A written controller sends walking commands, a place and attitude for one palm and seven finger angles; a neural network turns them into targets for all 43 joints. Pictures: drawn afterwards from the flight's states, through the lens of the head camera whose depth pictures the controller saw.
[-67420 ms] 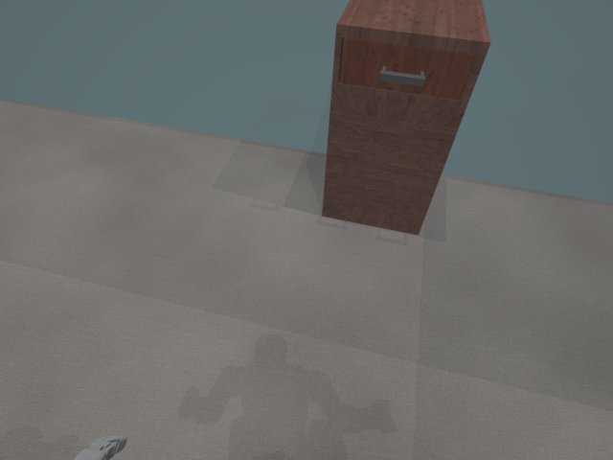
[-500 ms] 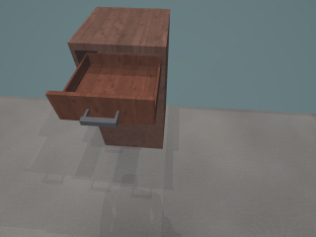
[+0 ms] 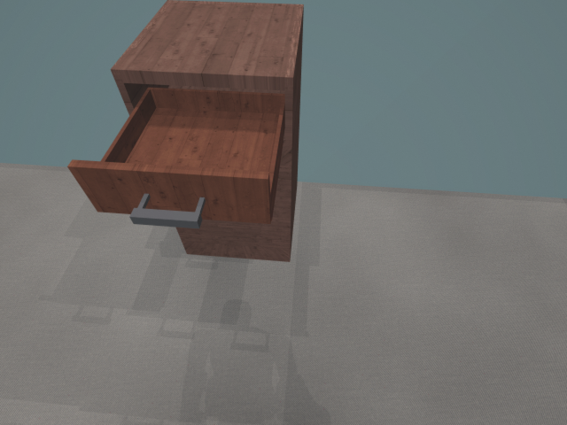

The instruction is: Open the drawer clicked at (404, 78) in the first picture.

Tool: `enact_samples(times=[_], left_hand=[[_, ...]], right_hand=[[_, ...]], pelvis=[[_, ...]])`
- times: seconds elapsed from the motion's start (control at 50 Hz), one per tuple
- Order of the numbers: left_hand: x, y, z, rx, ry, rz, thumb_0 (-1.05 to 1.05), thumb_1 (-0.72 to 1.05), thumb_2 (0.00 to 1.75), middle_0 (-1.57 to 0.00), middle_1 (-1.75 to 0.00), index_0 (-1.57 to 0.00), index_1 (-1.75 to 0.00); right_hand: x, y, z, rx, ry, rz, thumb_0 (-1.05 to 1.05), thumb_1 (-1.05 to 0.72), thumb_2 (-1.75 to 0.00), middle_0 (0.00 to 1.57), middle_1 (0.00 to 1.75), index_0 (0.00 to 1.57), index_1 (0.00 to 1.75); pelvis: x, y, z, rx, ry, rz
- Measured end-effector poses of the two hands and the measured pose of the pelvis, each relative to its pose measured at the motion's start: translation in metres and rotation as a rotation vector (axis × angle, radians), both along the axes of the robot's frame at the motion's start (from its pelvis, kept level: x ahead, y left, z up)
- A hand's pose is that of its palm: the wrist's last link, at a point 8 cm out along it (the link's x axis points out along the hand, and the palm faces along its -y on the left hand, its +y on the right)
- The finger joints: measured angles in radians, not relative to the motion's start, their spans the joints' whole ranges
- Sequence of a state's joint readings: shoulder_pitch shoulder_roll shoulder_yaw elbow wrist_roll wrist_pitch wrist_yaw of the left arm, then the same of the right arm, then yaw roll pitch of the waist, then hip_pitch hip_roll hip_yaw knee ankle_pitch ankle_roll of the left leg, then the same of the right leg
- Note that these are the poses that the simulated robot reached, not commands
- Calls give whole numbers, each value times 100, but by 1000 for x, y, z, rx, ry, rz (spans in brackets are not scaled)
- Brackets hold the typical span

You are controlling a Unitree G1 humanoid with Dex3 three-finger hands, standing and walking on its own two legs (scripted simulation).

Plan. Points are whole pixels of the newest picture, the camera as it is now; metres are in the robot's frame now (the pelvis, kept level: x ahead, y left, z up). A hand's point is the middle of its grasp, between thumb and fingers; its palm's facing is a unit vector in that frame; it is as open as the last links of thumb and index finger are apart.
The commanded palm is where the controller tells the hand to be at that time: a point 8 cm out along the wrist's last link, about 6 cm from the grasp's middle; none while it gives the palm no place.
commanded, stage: look to check the result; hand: left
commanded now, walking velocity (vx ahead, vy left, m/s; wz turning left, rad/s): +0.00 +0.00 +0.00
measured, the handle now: (170, 209) +0.50 +0.26 -0.06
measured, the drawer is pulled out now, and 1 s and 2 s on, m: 0.30 0.30 0.30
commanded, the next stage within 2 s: stand and wait in 0.20 s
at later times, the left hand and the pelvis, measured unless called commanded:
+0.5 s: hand out of the picture +0.00 +0.15 -0.17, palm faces +0.02 -0.98 -0.20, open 7.3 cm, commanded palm none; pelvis +0.01 -0.02 +0.00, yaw +0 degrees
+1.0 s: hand out of the picture +0.00 +0.15 -0.17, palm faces +0.02 -0.98 -0.20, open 7.3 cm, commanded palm none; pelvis +0.01 -0.02 +0.00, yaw -1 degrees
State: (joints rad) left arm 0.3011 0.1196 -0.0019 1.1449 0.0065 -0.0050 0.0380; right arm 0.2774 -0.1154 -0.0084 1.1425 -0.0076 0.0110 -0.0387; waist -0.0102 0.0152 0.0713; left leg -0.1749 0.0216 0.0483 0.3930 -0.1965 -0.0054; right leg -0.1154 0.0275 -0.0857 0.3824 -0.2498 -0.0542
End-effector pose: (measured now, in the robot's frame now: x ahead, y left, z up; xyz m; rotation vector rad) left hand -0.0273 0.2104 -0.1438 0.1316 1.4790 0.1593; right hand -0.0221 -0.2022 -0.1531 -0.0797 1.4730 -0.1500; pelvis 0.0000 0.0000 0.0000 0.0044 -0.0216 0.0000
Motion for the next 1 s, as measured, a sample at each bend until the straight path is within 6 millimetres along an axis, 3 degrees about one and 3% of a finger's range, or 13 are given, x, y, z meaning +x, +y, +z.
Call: enact_samples(times=[0.22,0.5,1.0], left_hand=[[13,-7,1,7,-26,-2,1,91,90,-20,-30,-20,-30],[24,-11,2,19,-39,-9,1,91,90,-20,-30,-20,-30],[21,-13,0,17,-36,-9,1,91,90,-20,-30,-20,-30]], right_hand=[[9,-11,-1,-7,-11,1,1,-92,-89,20,30,20,30],[7,-18,-2,-1,4,-8,1,-91,-89,20,30,20,30],[5,-25,1,-20,2,-19,1,-91,-89,20,30,20,30]], pelvis=[[6,-8,0,3,-2,0],[10,-16,0,4,-2,-4],[9,-19,0,0,-7,-11]])
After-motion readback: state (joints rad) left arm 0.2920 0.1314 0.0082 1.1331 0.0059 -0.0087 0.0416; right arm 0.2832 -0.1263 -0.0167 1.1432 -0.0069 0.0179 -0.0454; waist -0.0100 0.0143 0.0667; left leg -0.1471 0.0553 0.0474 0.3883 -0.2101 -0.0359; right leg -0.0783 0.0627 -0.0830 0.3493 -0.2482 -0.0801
